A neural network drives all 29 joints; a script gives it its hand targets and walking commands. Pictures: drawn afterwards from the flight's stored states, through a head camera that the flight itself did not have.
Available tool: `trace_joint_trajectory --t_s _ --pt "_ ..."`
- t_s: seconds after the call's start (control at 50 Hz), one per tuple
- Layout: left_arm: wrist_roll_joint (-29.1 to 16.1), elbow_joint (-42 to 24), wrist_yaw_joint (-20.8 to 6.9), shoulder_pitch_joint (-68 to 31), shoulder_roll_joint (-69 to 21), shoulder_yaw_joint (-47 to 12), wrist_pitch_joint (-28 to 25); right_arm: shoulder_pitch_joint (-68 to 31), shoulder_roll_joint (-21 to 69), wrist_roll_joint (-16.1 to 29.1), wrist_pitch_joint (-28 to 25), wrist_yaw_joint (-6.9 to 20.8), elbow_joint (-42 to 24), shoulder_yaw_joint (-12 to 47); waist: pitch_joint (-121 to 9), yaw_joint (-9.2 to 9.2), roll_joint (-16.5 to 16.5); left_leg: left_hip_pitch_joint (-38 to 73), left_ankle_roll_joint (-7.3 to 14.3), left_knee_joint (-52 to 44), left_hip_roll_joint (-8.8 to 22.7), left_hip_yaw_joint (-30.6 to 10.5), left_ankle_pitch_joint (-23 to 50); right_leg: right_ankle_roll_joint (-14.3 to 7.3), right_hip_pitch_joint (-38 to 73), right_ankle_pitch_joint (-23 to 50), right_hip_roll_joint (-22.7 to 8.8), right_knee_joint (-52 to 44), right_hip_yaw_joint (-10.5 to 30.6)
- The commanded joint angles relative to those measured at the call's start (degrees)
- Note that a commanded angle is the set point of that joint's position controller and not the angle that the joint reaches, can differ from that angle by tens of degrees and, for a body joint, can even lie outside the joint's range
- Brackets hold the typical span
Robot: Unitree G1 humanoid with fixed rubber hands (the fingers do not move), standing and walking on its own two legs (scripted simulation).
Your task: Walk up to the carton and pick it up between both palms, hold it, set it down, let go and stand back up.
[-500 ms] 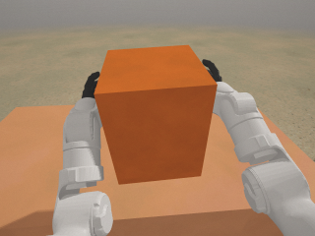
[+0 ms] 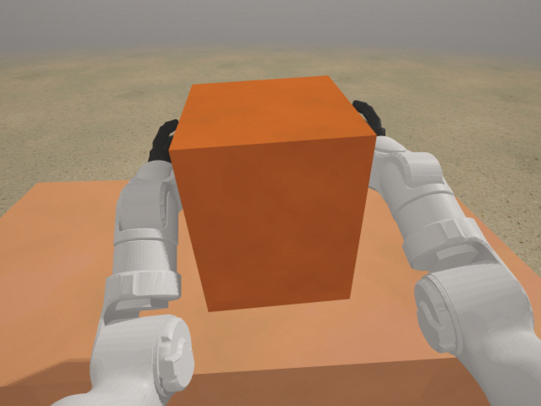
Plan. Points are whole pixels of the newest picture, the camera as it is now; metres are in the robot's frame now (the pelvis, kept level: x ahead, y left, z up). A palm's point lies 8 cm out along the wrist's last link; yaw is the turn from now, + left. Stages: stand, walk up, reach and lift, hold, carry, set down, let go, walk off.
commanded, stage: hold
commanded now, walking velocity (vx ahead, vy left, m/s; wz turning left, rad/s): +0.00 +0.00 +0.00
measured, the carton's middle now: (270, 190) +0.36 +0.01 +0.23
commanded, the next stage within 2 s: none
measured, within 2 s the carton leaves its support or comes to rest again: neither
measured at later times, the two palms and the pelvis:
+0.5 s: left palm (167, 174) +0.37 +0.15 +0.26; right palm (371, 150) +0.38 -0.14 +0.28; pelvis +0.01 +0.00 +0.00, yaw +0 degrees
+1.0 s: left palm (167, 173) +0.37 +0.15 +0.26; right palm (374, 153) +0.37 -0.14 +0.28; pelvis +0.00 +0.00 +0.00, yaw +0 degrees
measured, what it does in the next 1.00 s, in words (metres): stands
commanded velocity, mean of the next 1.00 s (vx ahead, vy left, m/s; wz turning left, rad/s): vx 0.00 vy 0.00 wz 0.00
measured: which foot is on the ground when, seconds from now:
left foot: down 0.00-1.00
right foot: down 0.00-1.00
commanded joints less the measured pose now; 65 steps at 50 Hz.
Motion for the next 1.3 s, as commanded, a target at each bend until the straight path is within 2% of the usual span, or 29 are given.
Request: trace_joint_trajectory --t_s 0.0,0.04,0.08,0.1,0.14,0.18,0.24,0.28,0.32,0.34,0.46,0.5,0.56,0.62,0.66,0.7,0.74,0.78,0.84,0.86,0.96,1.02,1.04,1.06,1.08,1.1,1.16,1.2,1.28 --pt "-10.55 -8.86 -8.31 -50.84 -32.36 -22.67 -5.55 -43.52 39.71 8.92 -0.88 7.79 -17.66 13.75 -20.67 0.66 2.87 24.04 -0.97 0.55 -3.35 -2.01 8.02 5.52 -13.16 8.39 3.22 -5.51 1.54" --pt "-11.22 -10.71 -8.26 -51.69 -32.62 -23.91 -5.95 -44.24 39.54 9.44 -1.46 7.51 -19.54 14.07 -23.26 -0.01 2.98 25.90 -1.57 1.38 -3.47 -2.36 10.54 5.71 -12.76 10.73 3.45 -5.17 1.30" --pt "-10.56 -9.02 -8.34 -50.66 -32.83 -23.36 -5.37 -43.39 37.74 8.98 -1.04 7.42 -17.56 12.75 -20.00 -0.42 4.09 25.36 -2.04 0.92 -3.34 -2.20 9.20 5.23 -13.88 8.10 3.49 -5.92 1.18" --pt "-10.05 -8.32 -8.50 -49.66 -32.22 -22.25 -5.21 -42.80 38.39 8.97 -0.93 7.38 -17.46 13.02 -18.79 -0.09 2.50 24.70 -1.35 0.58 -3.40 -2.05 8.54 5.46 -13.54 7.66 3.50 -6.19 1.14" --pt "-8.94 -7.66 -8.97 -47.92 -31.71 -21.59 -4.88 -40.96 37.74 8.84 -0.60 7.15 -16.23 12.82 -17.25 -0.33 2.46 24.49 -1.51 0.29 -3.36 -2.03 9.27 5.48 -12.44 9.94 3.31 -6.04 1.36" --pt "-10.85 -11.81 -8.93 -50.43 -32.98 -24.39 -5.22 -42.78 38.42 10.10 -1.15 7.05 -20.05 13.53 -21.19 -1.19 4.28 25.25 -2.33 1.49 -3.50 -2.37 11.91 5.34 -11.53 12.09 3.44 -5.30 1.24" --pt "-11.21 -11.96 -8.76 -50.00 -33.64 -24.84 -5.13 -44.29 39.19 10.45 -1.34 6.79 -23.37 14.35 -22.34 -1.31 3.97 26.10 -2.26 2.25 -3.76 -2.44 13.40 5.74 -11.16 13.86 3.68 -5.18 1.01" --pt "-11.63 -12.44 -8.55 -52.31 -33.99 -26.01 -5.31 -43.38 38.76 9.85 -0.90 6.85 -20.98 12.87 -20.04 -2.06 5.73 25.34 -2.78 1.73 -3.58 -2.66 10.85 5.41 -13.17 10.49 3.43 -5.41 1.00" --pt "-11.89 -15.10 -8.12 -52.40 -34.08 -26.40 -5.49 -41.69 39.53 10.20 -0.56 6.92 -21.11 13.97 -20.73 -1.99 5.69 25.75 -2.96 1.99 -3.51 -2.74 12.57 5.47 -12.38 12.46 3.58 -4.85 1.13" --pt "-11.51 -14.42 -7.99 -51.08 -34.10 -25.91 -5.15 -42.27 39.46 10.58 -0.55 6.95 -22.20 14.82 -21.58 -1.01 5.01 25.98 -2.73 2.02 -3.45 -2.70 12.34 5.46 -12.14 11.99 3.70 -4.92 1.07" --pt "-10.31 -13.51 -8.70 -49.21 -32.36 -24.37 -4.51 -40.06 39.28 10.52 0.26 6.56 -20.39 15.10 -19.68 -0.99 3.80 25.31 -2.14 1.51 -3.54 -2.56 11.67 5.87 -10.94 13.24 3.28 -4.79 1.34" --pt "-9.16 -11.90 -9.12 -47.02 -31.65 -22.80 -4.09 -40.34 39.64 10.50 0.23 6.33 -21.28 15.80 -18.65 0.19 2.45 24.21 -1.48 1.30 -3.93 -2.10 11.41 5.98 -9.98 13.54 3.10 -5.13 1.61" --pt "-9.46 -12.44 -9.41 -48.61 -31.96 -23.63 -4.16 -40.44 39.16 10.36 0.09 6.20 -21.07 15.06 -18.51 -0.71 3.40 25.29 -2.17 1.68 -3.83 -2.21 12.58 5.97 -10.58 14.60 3.24 -4.87 1.41" --pt "-10.84 -14.69 -9.34 -48.00 -32.98 -25.75 -4.33 -41.15 39.53 11.27 -0.26 5.58 -25.19 16.33 -21.08 -1.58 3.41 26.70 -2.52 2.72 -4.01 -2.67 14.92 6.14 -9.41 17.94 3.36 -4.66 1.44" --pt "-11.08 -13.91 -9.38 -47.66 -32.64 -25.35 -4.29 -42.20 39.78 10.98 -0.40 5.45 -26.92 16.53 -20.64 -1.22 2.38 25.72 -2.00 2.49 -4.24 -2.57 13.36 6.61 -10.04 17.21 3.13 -4.91 1.41" --pt "-9.64 -11.91 -9.54 -48.04 -32.04 -24.04 -4.23 -40.05 38.73 9.63 0.38 5.69 -21.95 14.66 -15.86 -1.44 2.84 24.60 -1.96 0.90 -3.88 -2.31 9.27 6.28 -12.23 12.11 2.87 -5.75 1.40" --pt "-9.17 -10.62 -9.99 -46.11 -31.60 -23.06 -3.98 -40.50 39.73 9.41 0.15 5.81 -23.22 15.35 -16.11 -0.67 1.23 23.50 -0.87 0.70 -3.97 -1.97 8.83 6.27 -10.91 12.71 2.68 -5.92 1.72" --pt "-10.36 -12.36 -9.85 -48.32 -32.62 -24.78 -4.50 -42.89 40.20 9.68 -0.49 5.83 -24.89 15.45 -19.22 -0.93 2.00 24.07 -1.26 1.16 -3.88 -2.26 9.54 6.01 -10.99 12.85 2.94 -5.53 1.61" --pt "-9.87 -10.62 -9.64 -49.63 -31.97 -23.47 -4.78 -42.65 40.52 9.10 -0.17 5.96 -21.83 14.70 -17.19 -0.79 1.86 23.47 -0.94 0.65 -4.05 -1.94 7.94 6.21 -12.22 11.21 2.64 -5.98 1.84" --pt "-10.66 -13.10 -9.53 -50.42 -32.62 -24.67 -5.09 -42.62 41.26 9.68 -0.48 6.09 -23.19 15.40 -20.10 -0.74 2.34 23.99 -1.14 1.16 -3.87 -2.09 9.61 6.06 -11.02 12.52 3.05 -5.10 1.52" --pt "-9.64 -8.29 -9.30 -51.23 -31.29 -21.87 -5.20 -41.81 40.28 8.17 0.38 6.69 -17.54 13.23 -16.38 0.07 1.71 21.98 -0.43 -0.65 -3.72 -1.72 3.97 5.73 -13.71 6.08 2.50 -6.36 2.04" --pt "-9.98 -6.81 -9.22 -51.56 -32.64 -22.91 -5.41 -43.89 39.70 7.88 -0.32 6.92 -17.77 12.35 -18.10 -0.37 2.81 22.93 -0.81 -0.22 -3.56 -1.90 4.12 5.39 -14.59 5.38 2.82 -6.31 1.82" --pt "-9.79 -6.66 -9.22 -50.93 -32.66 -22.52 -5.42 -44.13 39.90 8.17 -0.58 6.97 -18.47 12.79 -18.44 0.13 2.99 22.78 -0.73 0.03 -3.54 -1.77 5.16 5.28 -13.87 6.29 2.85 -6.32 1.86" --pt "-9.98 -7.19 -9.11 -50.97 -33.27 -23.25 -5.47 -43.81 39.42 8.24 -0.67 7.03 -17.70 12.37 -18.92 -0.42 3.97 23.12 -1.13 0.16 -3.34 -2.06 5.89 5.10 -13.91 6.82 2.94 -6.04 1.69" --pt "-10.37 -7.39 -9.18 -51.71 -32.80 -23.11 -5.73 -43.84 39.73 8.35 -0.71 6.89 -18.02 12.29 -19.10 -0.98 2.89 23.51 -1.20 0.42 -3.46 -2.01 6.66 5.49 -13.54 8.20 3.04 -5.91 1.65" --pt "-10.11 -7.42 -9.17 -50.19 -32.96 -22.72 -5.55 -43.58 39.12 8.98 -0.85 6.83 -18.59 13.04 -19.43 -0.32 3.55 24.14 -1.43 0.93 -3.50 -2.29 8.80 5.29 -12.64 10.34 3.15 -5.70 1.57" --pt "-10.04 -9.60 -9.12 -50.33 -32.51 -23.04 -5.48 -42.07 38.42 9.55 -0.58 6.57 -18.18 13.43 -19.66 -1.08 4.22 25.13 -2.22 1.46 -3.73 -2.21 11.36 5.77 -11.99 12.63 3.14 -5.41 1.44" --pt "-10.75 -11.82 -9.08 -49.02 -32.68 -24.22 -5.31 -41.98 39.13 10.52 -0.93 6.25 -21.74 14.90 -21.95 -1.13 3.86 26.03 -2.23 2.23 -3.99 -2.40 13.64 6.06 -10.43 15.36 3.16 -5.11 1.50" --pt "-10.73 -13.82 -8.80 -49.54 -33.68 -25.55 -4.86 -40.76 38.42 10.47 -0.63 6.49 -21.59 14.15 -20.80 -1.98 5.27 26.67 -3.07 2.16 -3.67 -2.69 13.77 5.79 -11.59 14.27 3.49 -4.87 1.05"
